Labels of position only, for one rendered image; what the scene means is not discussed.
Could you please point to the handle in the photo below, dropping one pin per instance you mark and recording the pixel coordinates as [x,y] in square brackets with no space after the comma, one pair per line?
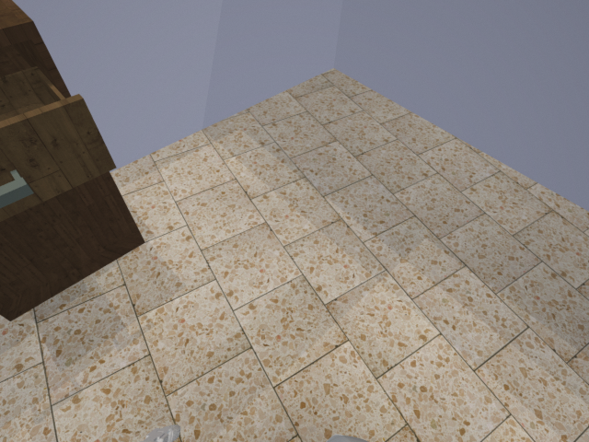
[14,190]

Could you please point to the cabinet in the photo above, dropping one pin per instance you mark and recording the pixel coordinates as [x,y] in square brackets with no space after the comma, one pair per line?
[55,244]

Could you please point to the drawer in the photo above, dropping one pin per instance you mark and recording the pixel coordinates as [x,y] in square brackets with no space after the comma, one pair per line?
[52,142]

